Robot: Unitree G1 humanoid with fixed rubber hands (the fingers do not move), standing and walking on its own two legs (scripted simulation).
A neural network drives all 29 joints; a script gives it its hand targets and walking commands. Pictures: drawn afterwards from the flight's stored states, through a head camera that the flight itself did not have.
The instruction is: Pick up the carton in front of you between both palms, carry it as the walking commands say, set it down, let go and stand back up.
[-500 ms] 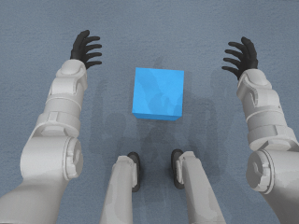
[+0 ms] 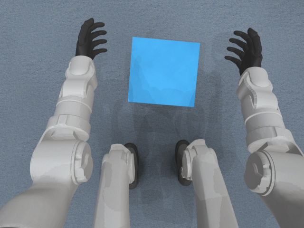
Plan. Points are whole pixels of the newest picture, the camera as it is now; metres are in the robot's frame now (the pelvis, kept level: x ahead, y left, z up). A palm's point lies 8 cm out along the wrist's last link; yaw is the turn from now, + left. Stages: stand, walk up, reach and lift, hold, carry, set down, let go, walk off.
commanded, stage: reach and lift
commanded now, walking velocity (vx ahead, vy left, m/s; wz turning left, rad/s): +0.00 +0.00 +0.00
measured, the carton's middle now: (161, 78) +0.48 -0.03 -0.42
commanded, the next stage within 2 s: none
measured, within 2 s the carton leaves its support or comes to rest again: leaves its support in 1.36 s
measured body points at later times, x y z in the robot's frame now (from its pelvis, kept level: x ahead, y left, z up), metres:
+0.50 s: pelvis -0.05 +0.00 -0.16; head +0.32 +0.00 +0.09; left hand +0.51 +0.16 -0.35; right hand +0.47 -0.21 -0.35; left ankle +0.07 +0.12 -0.51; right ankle +0.07 -0.13 -0.51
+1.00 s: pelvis -0.05 +0.00 -0.17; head +0.32 +0.00 +0.09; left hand +0.52 +0.14 -0.35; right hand +0.48 -0.19 -0.35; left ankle +0.07 +0.12 -0.51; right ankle +0.07 -0.13 -0.51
